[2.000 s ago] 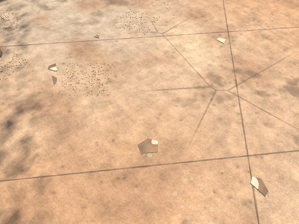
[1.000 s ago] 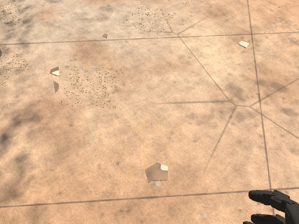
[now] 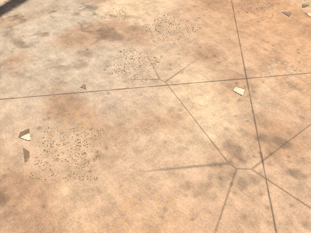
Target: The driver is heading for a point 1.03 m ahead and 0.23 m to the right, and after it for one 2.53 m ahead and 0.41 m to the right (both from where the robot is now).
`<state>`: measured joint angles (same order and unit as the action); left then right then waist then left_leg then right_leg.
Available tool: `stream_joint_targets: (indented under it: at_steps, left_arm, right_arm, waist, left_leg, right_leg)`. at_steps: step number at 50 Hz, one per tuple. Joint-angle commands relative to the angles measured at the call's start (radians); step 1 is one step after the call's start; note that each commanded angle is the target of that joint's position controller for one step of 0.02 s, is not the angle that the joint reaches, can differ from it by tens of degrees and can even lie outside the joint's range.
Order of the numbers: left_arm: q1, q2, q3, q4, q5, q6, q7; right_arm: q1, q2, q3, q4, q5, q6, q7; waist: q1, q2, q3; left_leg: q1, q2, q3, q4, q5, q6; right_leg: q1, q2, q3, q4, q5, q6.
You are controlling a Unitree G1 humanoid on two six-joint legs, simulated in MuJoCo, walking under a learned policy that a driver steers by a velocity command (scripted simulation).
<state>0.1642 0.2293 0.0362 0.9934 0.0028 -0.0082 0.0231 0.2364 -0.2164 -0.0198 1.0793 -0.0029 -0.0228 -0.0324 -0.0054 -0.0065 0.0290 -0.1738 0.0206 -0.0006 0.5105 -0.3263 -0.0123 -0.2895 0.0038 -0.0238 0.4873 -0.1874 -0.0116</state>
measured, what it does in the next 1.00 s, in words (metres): lifts its left foot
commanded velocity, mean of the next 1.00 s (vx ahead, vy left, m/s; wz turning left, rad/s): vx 0.08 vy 0.00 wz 0.00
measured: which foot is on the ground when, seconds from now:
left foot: down 0.00-0.94, up 0.96-1.00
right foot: down 0.00-1.00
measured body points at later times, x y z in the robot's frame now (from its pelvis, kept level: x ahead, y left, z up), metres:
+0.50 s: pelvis +0.01 +0.01 +0.00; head +0.02 +0.01 +0.45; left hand +0.08 +0.26 -0.15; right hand +0.02 -0.24 -0.15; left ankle -0.03 +0.13 -0.74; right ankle +0.05 -0.11 -0.74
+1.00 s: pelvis +0.08 -0.03 -0.01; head +0.09 -0.05 +0.44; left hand +0.10 +0.23 -0.14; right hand +0.06 -0.29 -0.16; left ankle -0.02 +0.11 -0.68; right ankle +0.06 -0.12 -0.74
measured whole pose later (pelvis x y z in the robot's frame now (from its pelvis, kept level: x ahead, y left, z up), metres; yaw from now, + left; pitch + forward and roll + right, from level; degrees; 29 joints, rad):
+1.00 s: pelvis +0.08 -0.03 -0.01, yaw +0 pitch +0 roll +0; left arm 0.27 0.22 0.07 1.10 -0.02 -0.11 -0.01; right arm 0.37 -0.24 -0.05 1.07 0.04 -0.07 -0.02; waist 0.01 0.04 0.00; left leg -0.28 0.02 -0.04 0.98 -0.47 0.04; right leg -0.24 0.01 -0.08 0.57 -0.33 -0.05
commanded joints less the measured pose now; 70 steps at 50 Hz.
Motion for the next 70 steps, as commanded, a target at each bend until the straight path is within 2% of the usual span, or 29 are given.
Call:
stream_joint_targets:
  at_steps: [1,14,33,34,35,37,39,40,41,43,45,46,47,48,49,50,51,52,53,54,58,60,62,64,66,67,68,69,70]
  left_arm:
    - [-0.009,0.093,0.019,-0.03,-0.003,-0.004,0.004]
    - [-0.009,0.098,0.025,0.029,-0.006,0.016,0.018]
    - [0.008,0.075,0.022,0.091,-0.005,0.019,0.024]
    - [0.026,0.064,0.02,0.103,-0.005,0.02,0.024]
    - [0.03,0.068,0.022,0.106,-0.01,0.022,0.025]
    - [0.009,0.075,0.027,0.093,-0.014,0.011,0.024]
    - [-0.045,0.036,0.019,0.061,-0.02,-0.023,0.007]
    - [-0.061,0.035,0.019,0.049,-0.023,-0.039,-0.002]
    - [-0.066,0.037,0.02,0.039,-0.031,-0.053,-0.011]
    - [-0.042,0.042,0.022,0.035,-0.043,-0.075,-0.023]
    - [0.113,0.048,0.039,0.104,-0.04,-0.081,-0.026]
    - [0.226,0.069,0.054,0.141,-0.033,-0.077,-0.025]
    - [0.373,0.152,0.078,0.164,-0.029,-0.08,-0.019]
    - [0.474,0.215,0.08,0.174,-0.023,-0.092,-0.033]
    - [0.379,0.146,0.052,0.155,-0.011,-0.107,-0.033]
    - [0.288,0.1,0.036,0.121,-0.013,-0.116,-0.035]
    - [0.227,0.086,0.026,0.098,-0.011,-0.118,-0.041]
    - [0.199,0.076,0.018,0.085,-0.009,-0.116,-0.045]
    - [0.206,0.051,0.009,0.086,-0.005,-0.109,-0.044]
    - [0.236,0.048,0.005,0.091,-0.002,-0.104,-0.04]
    - [0.257,0.099,0.003,0.083,0.009,-0.084,-0.009]
    - [0.259,0.113,0.003,0.075,0.012,-0.074,0.001]
    - [0.301,0.125,0.008,0.09,0.003,-0.069,0.004]
    - [0.287,0.121,0.011,0.094,-0.007,-0.066,0.005]
    - [0.241,0.128,0.018,0.084,-0.009,-0.061,0.009]
    - [0.217,0.125,0.019,0.078,-0.01,-0.056,0.008]
    - [0.245,0.118,0.016,0.078,-0.004,-0.055,0.003]
    - [0.332,0.06,-0.002,0.071,0.028,-0.06,-0.004]
    - [0.451,-0.026,-0.025,0.104,0.0,-0.061,-0.01]
  right_arm:
    - [0.046,-0.115,-0.017,-0.015,0.002,-0.003,-0.003]
    - [0.054,-0.091,-0.014,0.002,0.0,0.006,-0.003]
    - [0.11,-0.063,-0.009,0.019,-0.001,0.004,-0.01]
    - [0.134,-0.057,-0.008,0.03,0.0,0.005,-0.011]
    - [0.143,-0.072,-0.015,0.031,0.007,0.008,-0.014]
    - [0.147,-0.114,-0.03,0.01,0.018,0.006,-0.019]
    - [0.187,-0.177,-0.055,0.007,0.031,-0.013,-0.018]
    - [0.182,-0.181,-0.06,0.001,0.03,-0.024,-0.016]
    - [0.174,-0.166,-0.059,-0.006,0.026,-0.034,-0.013]
    - [0.135,-0.144,-0.057,-0.026,0.034,-0.045,-0.003]
    - [0.093,-0.148,-0.058,-0.043,0.039,-0.039,0.007]
    - [0.074,-0.147,-0.055,-0.055,0.035,-0.043,0.009]
    - [0.043,-0.09,-0.039,-0.082,0.029,-0.051,0.011]
    - [0.038,-0.031,-0.027,-0.122,0.031,-0.071,0.007]
    - [0.02,-0.07,-0.038,-0.129,0.052,-0.085,0.012]
    - [0.009,-0.081,-0.04,-0.132,0.061,-0.094,0.022]
    - [0.007,-0.086,-0.044,-0.125,0.053,-0.1,0.024]
    - [-0.005,-0.101,-0.055,-0.126,0.042,-0.1,0.024]
    - [-0.007,-0.11,-0.063,-0.124,0.036,-0.095,0.028]
    - [-0.007,-0.096,-0.064,-0.123,0.035,-0.088,0.034]
    - [-0.144,-0.042,-0.05,-0.181,0.023,-0.069,0.035]
    - [-0.231,-0.02,-0.035,-0.21,0.022,-0.068,0.04]
    - [-0.271,-0.033,-0.033,-0.224,0.025,-0.061,0.047]
    - [-0.27,-0.059,-0.036,-0.23,0.026,-0.057,0.052]
    - [-0.175,-0.114,-0.056,-0.204,0.015,-0.062,0.054]
    - [-0.076,-0.141,-0.071,-0.167,0.008,-0.067,0.053]
    - [-0.001,-0.183,-0.085,-0.144,-0.002,-0.071,0.049]
    - [0.082,-0.241,-0.09,-0.128,-0.027,-0.065,0.044]
    - [0.097,-0.199,-0.068,-0.119,-0.03,-0.058,0.049]
  waist:
    - [-0.005,0.019,-0.046]
    - [0.001,0.015,-0.021]
    - [0.007,0.011,0.018]
    - [0.006,0.016,-0.002]
    - [0.004,0.032,0.016]
    - [-0.012,0.078,0.092]
    - [-0.037,0.184,0.149]
    - [-0.039,0.186,0.177]
    - [-0.031,0.177,0.191]
    - [0.0,0.148,0.178]
    - [0.068,0.116,0.108]
    - [0.113,0.081,0.058]
    - [0.164,-0.146,0.004]
    - [0.168,-0.336,-0.065]
    - [0.11,-0.185,-0.003]
    - [0.076,-0.115,0.051]
    - [0.052,-0.067,0.064]
    - [0.037,-0.052,0.078]
    - [0.03,-0.06,0.071]
    - [0.029,-0.075,0.063]
    - [0.028,-0.045,0.093]
    - [0.047,-0.069,0.087]
    - [0.057,-0.092,0.065]
    - [0.032,-0.107,0.052]
    - [-0.031,-0.116,-0.01]
    - [-0.084,-0.098,-0.065]
    - [-0.108,-0.045,-0.127]
    - [-0.071,0.119,-0.276]
    - [-0.028,0.279,-0.453]
  left_leg:
    - [-0.07,0.036,-0.031,-0.098,0.225,0.031]
    - [-0.056,0.023,-0.014,-0.118,0.239,0.029]
    - [-0.086,0.012,-0.005,-0.152,0.111,0.028]
    - [-0.079,0.006,0.001,-0.162,0.004,0.035]
    - [-0.097,0.005,-0.009,-0.17,-0.149,0.054]
    - [-0.129,0.066,-0.107,-0.221,-0.436,0.117]
    - [-0.087,0.243,-0.341,-0.339,-0.539,0.213]
    - [-0.077,0.309,-0.417,-0.367,-0.504,0.249]
    - [-0.049,0.329,-0.433,-0.362,-0.436,0.258]
    - [-0.014,0.285,-0.336,-0.312,-0.291,0.213]
    - [-0.154,0.175,-0.182,-0.205,-0.155,0.16]
    - [-0.227,0.125,-0.117,-0.079,0.009,0.135]
    - [-0.379,0.011,0.028,0.284,0.077,0.063]
    - [-0.562,-0.086,0.008,0.582,-0.216,0.039]
    - [-0.645,-0.016,-0.096,0.751,-0.203,0.065]
    - [-0.679,0.034,-0.103,0.785,-0.097,0.094]
    - [-0.667,0.073,-0.084,0.753,0.002,0.108]
    - [-0.643,0.1,-0.072,0.692,0.071,0.109]
    - [-0.596,0.112,-0.056,0.645,0.111,0.103]
    - [-0.572,0.114,-0.037,0.608,0.133,0.092]
    - [-0.546,0.08,0.026,0.377,0.217,0.031]
    - [-0.423,0.033,0.069,0.199,0.304,0.023]
    - [-0.348,0.006,0.078,0.128,0.352,0.028]
    - [-0.313,0.001,0.045,0.075,0.366,0.057]
    - [-0.219,-0.024,0.033,0.037,0.346,0.095]
    - [-0.105,-0.047,0.047,-0.021,0.399,0.118]
    - [0.058,0.0,0.012,-0.047,0.648,0.14]
    - [0.381,0.209,-0.195,0.072,1.073,0.234]
    - [0.503,0.41,-0.486,-0.016,1.129,0.41]
  right_leg:
    - [0.129,-0.039,0.038,-0.026,0.223,-0.034]
    - [0.152,-0.043,0.043,-0.028,0.225,-0.025]
    - [0.134,-0.04,0.045,-0.055,0.12,-0.016]
    - [0.14,-0.025,0.029,-0.05,0.009,-0.016]
    - [0.112,0.002,0.003,-0.021,-0.154,-0.019]
    - [-0.027,0.031,-0.027,0.06,-0.388,-0.029]
    - [-0.166,0.022,-0.056,0.256,-0.258,-0.03]
    - [-0.226,-0.023,-0.021,0.329,-0.237,-0.043]
    - [-0.275,-0.05,0.004,0.359,-0.275,-0.057]
    - [-0.231,-0.066,0.0,0.218,-0.296,-0.078]
    - [0.117,0.023,-0.095,0.028,-0.105,-0.061]
    - [0.274,0.025,-0.061,0.013,-0.067,-0.06]
    - [0.422,-0.172,0.259,-0.139,-0.179,-0.136]
    - [0.52,-0.379,0.71,-0.319,-0.257,-0.275]
    - [0.458,-0.414,0.726,-0.316,-0.313,-0.283]
    - [0.4,-0.376,0.596,-0.311,-0.29,-0.247]
    - [0.357,-0.329,0.476,-0.323,-0.227,-0.212]
    - [0.322,-0.294,0.38,-0.333,-0.113,-0.186]
    - [0.298,-0.25,0.289,-0.34,-0.01,-0.161]
    - [0.291,-0.23,0.235,-0.343,0.079,-0.155]
    - [0.225,-0.196,0.095,-0.329,0.483,-0.156]
    - [0.155,-0.154,0.025,-0.315,0.563,-0.135]
    - [0.167,-0.167,0.019,-0.291,0.585,-0.137]
    - [0.216,-0.195,0.027,-0.247,0.628,-0.128]
    - [0.286,-0.209,0.039,-0.14,0.736,-0.105]
    - [0.3,-0.181,0.028,-0.025,0.767,-0.084]
    - [0.243,-0.127,0.005,0.128,0.654,-0.045]
    - [0.001,-0.043,-0.013,0.414,0.158,-0.006]
    - [-0.124,0.071,0.062,0.699,-0.52,0.035]
Velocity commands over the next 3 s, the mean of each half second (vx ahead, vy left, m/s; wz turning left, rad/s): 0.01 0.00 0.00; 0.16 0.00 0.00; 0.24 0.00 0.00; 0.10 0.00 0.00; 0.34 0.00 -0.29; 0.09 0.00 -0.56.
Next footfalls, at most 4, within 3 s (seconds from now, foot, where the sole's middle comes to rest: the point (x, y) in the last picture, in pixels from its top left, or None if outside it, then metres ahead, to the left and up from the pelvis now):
1.36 left None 0.42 0.08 -0.77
1.68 right None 0.36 -0.14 -0.77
2.52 right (186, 180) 0.75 -0.13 -0.77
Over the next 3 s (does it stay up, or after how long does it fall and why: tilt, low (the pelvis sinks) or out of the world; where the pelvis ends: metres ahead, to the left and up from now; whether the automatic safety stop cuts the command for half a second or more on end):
stays up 0.70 -0.02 0.00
